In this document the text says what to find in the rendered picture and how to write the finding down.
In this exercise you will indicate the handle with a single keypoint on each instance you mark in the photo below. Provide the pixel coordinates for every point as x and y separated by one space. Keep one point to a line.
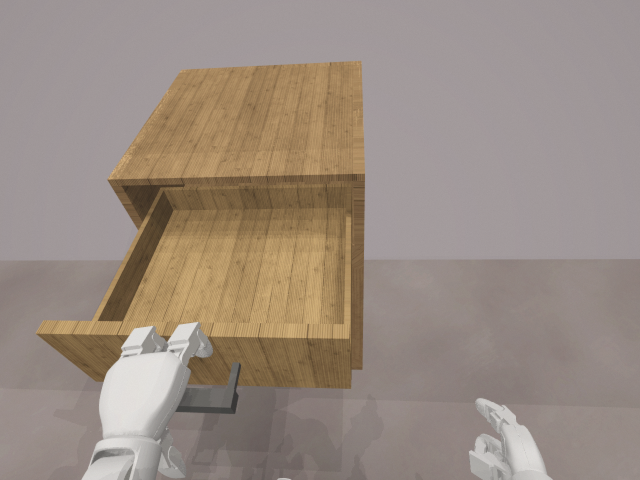
212 400

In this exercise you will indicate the left robot hand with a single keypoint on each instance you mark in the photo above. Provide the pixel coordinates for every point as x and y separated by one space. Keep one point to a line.
143 389

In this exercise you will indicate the cabinet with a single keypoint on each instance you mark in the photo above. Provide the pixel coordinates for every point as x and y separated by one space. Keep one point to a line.
292 124

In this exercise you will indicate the drawer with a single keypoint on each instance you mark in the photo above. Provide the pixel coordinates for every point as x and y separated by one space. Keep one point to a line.
266 270

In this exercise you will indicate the robot left forearm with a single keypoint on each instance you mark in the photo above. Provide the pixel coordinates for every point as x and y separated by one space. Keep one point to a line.
124 457

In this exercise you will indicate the right robot hand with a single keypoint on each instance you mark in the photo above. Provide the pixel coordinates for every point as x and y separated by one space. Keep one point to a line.
517 451

